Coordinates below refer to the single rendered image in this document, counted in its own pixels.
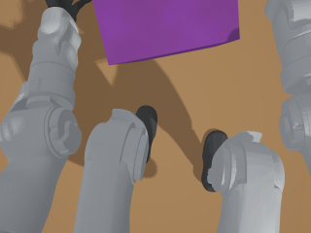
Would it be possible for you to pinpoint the right robot forearm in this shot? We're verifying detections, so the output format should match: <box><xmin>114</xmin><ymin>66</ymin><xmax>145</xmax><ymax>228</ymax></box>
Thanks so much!
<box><xmin>264</xmin><ymin>0</ymin><xmax>311</xmax><ymax>95</ymax></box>

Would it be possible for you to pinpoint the robot thigh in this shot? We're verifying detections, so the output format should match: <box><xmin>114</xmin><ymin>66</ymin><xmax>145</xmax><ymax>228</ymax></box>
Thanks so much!
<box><xmin>214</xmin><ymin>140</ymin><xmax>283</xmax><ymax>233</ymax></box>
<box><xmin>73</xmin><ymin>118</ymin><xmax>149</xmax><ymax>233</ymax></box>

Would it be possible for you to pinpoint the robot left hand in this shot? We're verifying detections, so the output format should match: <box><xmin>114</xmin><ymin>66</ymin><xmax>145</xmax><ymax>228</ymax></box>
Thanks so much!
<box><xmin>45</xmin><ymin>0</ymin><xmax>92</xmax><ymax>22</ymax></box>

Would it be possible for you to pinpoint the left robot upper arm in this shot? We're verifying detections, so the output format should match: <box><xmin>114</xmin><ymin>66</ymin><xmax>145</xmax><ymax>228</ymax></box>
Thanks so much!
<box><xmin>0</xmin><ymin>105</ymin><xmax>82</xmax><ymax>233</ymax></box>

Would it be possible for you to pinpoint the carton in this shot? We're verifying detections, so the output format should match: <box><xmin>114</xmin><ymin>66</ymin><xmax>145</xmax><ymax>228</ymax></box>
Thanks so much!
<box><xmin>92</xmin><ymin>0</ymin><xmax>240</xmax><ymax>65</ymax></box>

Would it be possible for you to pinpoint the right robot upper arm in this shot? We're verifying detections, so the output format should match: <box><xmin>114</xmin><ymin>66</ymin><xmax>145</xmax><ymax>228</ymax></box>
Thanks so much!
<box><xmin>278</xmin><ymin>92</ymin><xmax>311</xmax><ymax>178</ymax></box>

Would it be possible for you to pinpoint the left robot forearm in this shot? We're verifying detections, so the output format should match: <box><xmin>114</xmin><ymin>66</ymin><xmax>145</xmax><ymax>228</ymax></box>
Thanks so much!
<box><xmin>0</xmin><ymin>7</ymin><xmax>82</xmax><ymax>150</ymax></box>

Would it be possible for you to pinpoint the left robot thigh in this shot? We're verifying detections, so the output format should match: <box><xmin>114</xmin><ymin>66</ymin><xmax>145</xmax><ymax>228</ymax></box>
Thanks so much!
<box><xmin>73</xmin><ymin>118</ymin><xmax>149</xmax><ymax>233</ymax></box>

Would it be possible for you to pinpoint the right robot thigh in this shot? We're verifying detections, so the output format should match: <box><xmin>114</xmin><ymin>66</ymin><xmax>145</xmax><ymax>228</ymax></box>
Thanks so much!
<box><xmin>214</xmin><ymin>140</ymin><xmax>283</xmax><ymax>233</ymax></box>

